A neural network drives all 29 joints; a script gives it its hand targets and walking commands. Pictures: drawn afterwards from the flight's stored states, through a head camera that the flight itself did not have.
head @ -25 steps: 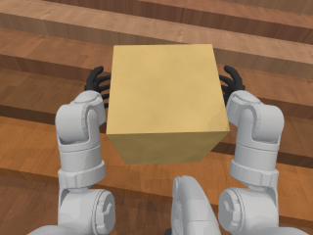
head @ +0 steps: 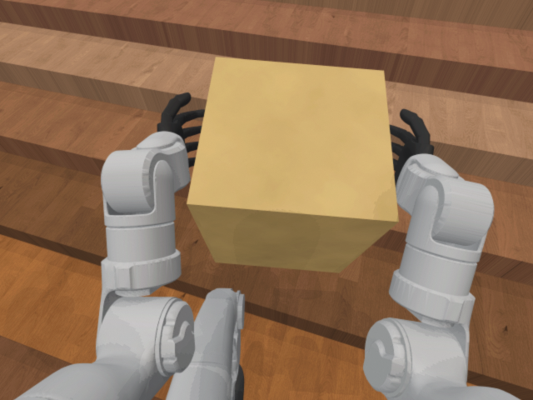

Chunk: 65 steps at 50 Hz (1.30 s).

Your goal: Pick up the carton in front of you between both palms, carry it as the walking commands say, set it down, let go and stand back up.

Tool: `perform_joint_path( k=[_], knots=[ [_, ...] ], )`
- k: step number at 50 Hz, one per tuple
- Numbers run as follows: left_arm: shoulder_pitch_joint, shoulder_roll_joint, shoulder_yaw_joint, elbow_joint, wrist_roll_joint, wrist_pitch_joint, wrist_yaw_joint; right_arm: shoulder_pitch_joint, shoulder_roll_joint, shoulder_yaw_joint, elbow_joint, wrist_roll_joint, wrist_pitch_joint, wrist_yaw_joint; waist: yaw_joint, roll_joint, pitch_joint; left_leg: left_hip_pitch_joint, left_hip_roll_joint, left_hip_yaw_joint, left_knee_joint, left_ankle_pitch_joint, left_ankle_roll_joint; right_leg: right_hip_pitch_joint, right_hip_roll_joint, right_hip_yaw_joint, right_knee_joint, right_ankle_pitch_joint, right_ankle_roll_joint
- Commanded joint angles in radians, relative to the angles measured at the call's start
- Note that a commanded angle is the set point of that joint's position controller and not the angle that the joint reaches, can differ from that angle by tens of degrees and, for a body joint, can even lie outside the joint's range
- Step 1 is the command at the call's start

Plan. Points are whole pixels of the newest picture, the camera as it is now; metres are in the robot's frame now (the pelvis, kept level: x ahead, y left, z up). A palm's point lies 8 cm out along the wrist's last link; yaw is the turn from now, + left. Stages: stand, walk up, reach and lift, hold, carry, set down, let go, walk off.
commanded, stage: carry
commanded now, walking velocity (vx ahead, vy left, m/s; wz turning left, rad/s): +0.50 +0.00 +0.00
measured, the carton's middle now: (286, 181) +0.38 +0.02 +0.10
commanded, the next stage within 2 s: none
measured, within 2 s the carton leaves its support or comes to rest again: neither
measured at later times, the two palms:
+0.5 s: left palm out of the picture +0.69 +0.18 +0.29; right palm out of the picture +0.68 -0.12 +0.31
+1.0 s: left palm out of the picture +0.99 +0.17 +0.43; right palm out of the picture +1.00 -0.13 +0.41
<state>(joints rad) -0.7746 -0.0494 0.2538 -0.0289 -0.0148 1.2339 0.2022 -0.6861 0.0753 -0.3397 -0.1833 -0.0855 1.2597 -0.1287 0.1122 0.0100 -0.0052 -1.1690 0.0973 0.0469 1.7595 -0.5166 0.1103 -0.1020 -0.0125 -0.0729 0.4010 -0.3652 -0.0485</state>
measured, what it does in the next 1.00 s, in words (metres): climbs: left foot 0.12 m higher, then right foot 0.12 m higher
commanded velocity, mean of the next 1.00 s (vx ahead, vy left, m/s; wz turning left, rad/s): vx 0.50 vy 0.00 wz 0.00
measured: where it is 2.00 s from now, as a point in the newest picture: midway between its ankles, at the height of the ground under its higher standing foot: (306, 84)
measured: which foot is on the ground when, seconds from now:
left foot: up 0.00-0.08, down 0.10-0.64, up 0.66-1.00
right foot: down 0.00-0.12, up 0.14-0.56, down 0.58-1.00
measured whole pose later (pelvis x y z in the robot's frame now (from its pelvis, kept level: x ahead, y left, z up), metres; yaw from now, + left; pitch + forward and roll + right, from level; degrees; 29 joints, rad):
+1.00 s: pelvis +0.64 +0.02 +0.24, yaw -1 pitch +4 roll +2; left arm -0.71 -0.04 0.27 -0.10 -0.01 1.27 0.18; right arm -0.68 0.07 -0.28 -0.19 -0.06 1.29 -0.17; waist 0.07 0.03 -0.05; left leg -1.19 0.09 0.10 1.67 -0.46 0.11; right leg -0.07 -0.04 -0.09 0.34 -0.34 -0.02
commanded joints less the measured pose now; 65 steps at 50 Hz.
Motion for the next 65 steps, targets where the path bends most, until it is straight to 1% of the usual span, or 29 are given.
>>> perform_joint_path(
  k=[1,3,5,6,7,8,11,13,20,24,26,30,31,32,33,34,36,39,45,49,51,52,53,55,56,57,58,62,65],
  knots=[
    [-0.565,-0.857,-0.574,-0.076,-0.309,0.044,-0.162,-0.63,0.738,0.662,0.04,0.258,0.024,0.021,-0.044,-0.136,-0.259,0.22,-0.002,0.157,-0.49,0.125,-0.013,0.039,-0.123,0.072,-0.274,0.521,-0.165],
    [-0.554,-0.827,-0.54,-0.072,-0.276,0.058,-0.161,-0.644,0.785,0.691,0.061,0.287,0.035,0.018,-0.135,-0.307,-0.396,0.651,-0.117,0.256,-0.641,0.332,0.017,-0.049,-0.136,-0.065,-0.161,1.309,-0.139],
    [-0.551,-0.81,-0.526,-0.086,-0.235,0.059,-0.164,-0.667,0.847,0.737,0.04,0.338,0.025,0.031,-0.299,-0.299,-0.565,0.928,-0.187,0.253,-0.931,0.45,-0.011,0.077,-0.129,-0.138,0.317,1.605,-0.064],
    [-0.555,-0.799,-0.521,-0.091,-0.212,0.055,-0.163,-0.696,0.869,0.753,0.021,0.365,0.015,0.043,-0.338,-0.144,-0.649,1.149,-0.198,0.162,-1.154,0.522,-0.027,0.0,-0.074,-0.092,0.634,1.264,-0.026],
    [-0.508,-0.836,-0.502,-0.072,-0.161,0.044,-0.16,-0.737,0.875,0.773,0.034,0.396,0.005,0.053,-0.232,0.243,-0.754,1.494,0.209,-0.498,-1.156,0.973,0.215,-0.467,0.109,0.054,1.092,0.116,0.044],
    [-0.441,-0.771,-0.474,-0.05,-0.127,0.041,-0.152,-0.672,0.935,0.798,0.062,0.436,-0.005,0.067,-0.249,0.209,-0.852,1.425,0.196,-0.689,-1.221,0.807,0.279,-0.47,0.122,0.256,1.368,0.107,0.023],
    [-0.519,-0.797,-0.472,-0.134,-0.079,0.008,-0.141,-0.834,1.03,0.843,-0.058,0.53,-0.047,0.108,-0.19,0.048,-0.584,1.24,0.2,-0.53,-1.277,0.478,0.178,-0.7,0.019,0.185,1.422,0.138,-0.039],
    [-0.54,-0.796,-0.509,-0.165,-0.084,-0.008,-0.135,-0.846,1.036,0.852,-0.064,0.547,-0.06,0.122,-0.187,0.059,-0.54,1.171,0.199,-0.469,-1.325,0.292,0.161,-0.739,-0.01,0.18,1.427,0.087,-0.062],
    [-0.497,-0.743,-0.584,-0.157,-0.147,0.034,-0.129,-0.64,0.852,0.768,0.016,0.437,-0.007,0.092,-0.23,0.047,-0.419,1.437,0.281,-0.371,-1.406,0.36,0.185,-1.363,-0.085,0.102,1.706,-0.176,-0.092],
    [-0.554,-0.75,-0.594,-0.127,-0.181,0.06,-0.113,-0.641,0.781,0.685,0.052,0.384,0.026,0.087,-0.164,0.054,-0.281,1.117,0.112,-0.099,-1.587,0.242,0.105,-1.092,-0.118,-0.044,1.244,-0.019,-0.065],
    [-0.569,-0.781,-0.601,-0.081,-0.2,0.071,-0.108,-0.606,0.757,0.641,0.111,0.357,0.039,0.087,-0.133,0.193,-0.289,0.977,0.059,0.088,-1.649,0.555,0.09,-0.768,-0.092,-0.123,0.963,0.07,-0.072],
    [-0.594,-0.865,-0.601,0.0,-0.241,0.063,-0.115,-0.582,0.75,0.565,0.178,0.282,0.05,0.088,0.02,0.231,-0.503,1.244,0.064,0.202,-1.128,1.826,0.009,-0.375,0.114,-0.26,0.548,0.165,-0.089],
    [-0.624,-0.912,-0.63,-0.017,-0.267,0.051,-0.123,-0.597,0.759,0.556,0.165,0.27,0.041,0.089,0.08,0.184,-0.576,1.222,0.032,0.194,-0.856,1.732,-0.038,-0.203,0.131,-0.198,0.285,0.242,-0.07],
    [-0.645,-0.972,-0.65,-0.031,-0.299,0.038,-0.135,-0.617,0.78,0.567,0.158,0.253,0.03,0.088,0.07,0.15,-0.521,0.969,-0.002,0.114,-0.663,0.967,-0.066,-0.007,0.016,0.066,0.092,0.39,-0.065],
    [-0.646,-0.953,-0.645,-0.022,-0.319,0.022,-0.139,-0.533,0.797,0.535,0.2,0.217,0.024,0.085,0.004,-0.318,-0.657,0.53,-0.221,-0.02,-0.177,0.214,-0.15,0.348,-0.301,0.675,0.076,1.007,-0.284],
    [-0.668,-1.003,-0.676,-0.06,-0.361,0.008,-0.151,-0.544,0.796,0.531,0.182,0.204,0.009,0.078,0.011,-0.21,-0.734,0.448,-0.203,-0.22,0.035,0.195,-0.093,0.367,-0.292,0.695,0.141,0.952,-0.331],
    [-0.793,-1.06,-0.704,-0.167,-0.401,-0.022,-0.172,-0.63,0.834,0.557,0.104,0.202,-0.013,0.072,-0.013,-0.083,-0.592,0.273,-0.136,-0.175,0.047,0.216,-0.029,0.29,-0.251,0.588,0.139,0.472,-0.238],
    [-0.79,-1.076,-0.744,-0.211,-0.441,-0.043,-0.188,-0.65,0.824,0.613,0.027,0.207,-0.043,0.054,-0.039,-0.054,-0.489,0.193,-0.081,-0.123,-0.036,0.218,0.002,0.235,-0.247,0.452,0.052,0.189,-0.188],
    [-0.568,-0.841,-0.659,-0.167,-0.337,0.012,-0.161,-0.569,0.727,0.681,0.0,0.239,-0.001,0.028,0.01,-0.111,-0.385,-0.275,-0.042,-0.01,0.194,-0.004,0.009,0.443,-0.317,0.385,-0.04,0.417,-0.247],
    [-0.547,-0.761,-0.585,-0.119,-0.303,0.061,-0.154,-0.608,0.704,0.68,0.025,0.276,0.043,0.015,-0.069,-0.098,-0.255,-0.06,0.03,0.08,-0.202,0.075,-0.004,0.159,-0.208,0.142,-0.253,0.278,-0.162],
    [-0.57,-0.742,-0.555,-0.105,-0.286,0.077,-0.151,-0.662,0.727,0.681,0.034,0.309,0.056,0.013,-0.09,-0.165,-0.255,0.307,-0.015,0.191,-0.496,0.23,0.009,-0.049,-0.147,-0.016,-0.355,0.565,-0.155],
    [-0.562,-0.73,-0.529,-0.079,-0.271,0.084,-0.147,-0.673,0.746,0.684,0.065,0.325,0.064,0.013,-0.127,-0.219,-0.316,0.514,-0.056,0.235,-0.57,0.333,0.032,-0.081,-0.152,-0.086,-0.287,0.987,-0.148],
    [-0.547,-0.733,-0.511,-0.071,-0.253,0.09,-0.144,-0.67,0.761,0.681,0.085,0.34,0.065,0.014,-0.174,-0.268,-0.389,0.634,-0.129,0.276,-0.638,0.354,0.037,-0.017,-0.148,-0.117,-0.154,1.386,-0.129],
    [-0.535,-0.733,-0.482,-0.051,-0.204,0.094,-0.142,-0.672,0.826,0.705,0.101,0.376,0.056,0.028,-0.314,-0.263,-0.535,0.916,-0.198,0.252,-0.929,0.439,0.0,0.091,-0.147,-0.168,0.31,1.604,-0.058],
    [-0.576,-0.73,-0.469,-0.057,-0.177,0.088,-0.141,-0.726,0.852,0.712,0.089,0.398,0.046,0.039,-0.323,-0.087,-0.611,1.129,-0.184,0.126,-1.144,0.536,-0.003,-0.007,-0.085,-0.105,0.634,1.214,-0.007],
    [-0.501,-0.755,-0.441,-0.026,-0.132,0.08,-0.137,-0.732,0.886,0.729,0.113,0.421,0.039,0.051,-0.226,0.181,-0.649,1.334,0.161,-0.468,-1.233,0.871,0.159,-0.38,0.067,-0.021,1.008,0.186,0.042],
    [-0.454,-0.728,-0.418,0.003,-0.098,0.075,-0.133,-0.71,0.927,0.738,0.135,0.45,0.026,0.064,-0.232,0.245,-0.774,1.337,0.198,-0.719,-1.282,0.923,0.266,-0.418,0.127,0.193,1.34,0.112,0.034],
    [-0.582,-0.834,-0.457,-0.073,-0.082,0.025,-0.138,-0.909,1.078,0.796,0.018,0.542,-0.035,0.12,-0.179,0.048,-0.529,1.117,0.165,-0.515,-1.301,0.263,0.17,-0.706,0.006,0.172,1.403,0.109,-0.049],
    [-0.582,-0.839,-0.53,-0.128,-0.105,0.002,-0.14,-0.839,1.048,0.804,0.006,0.517,-0.049,0.12,-0.168,0.005,-0.501,1.109,0.185,-0.436,-1.355,0.206,0.17,-0.795,-0.029,0.121,1.344,0.013,-0.069]
  ],
)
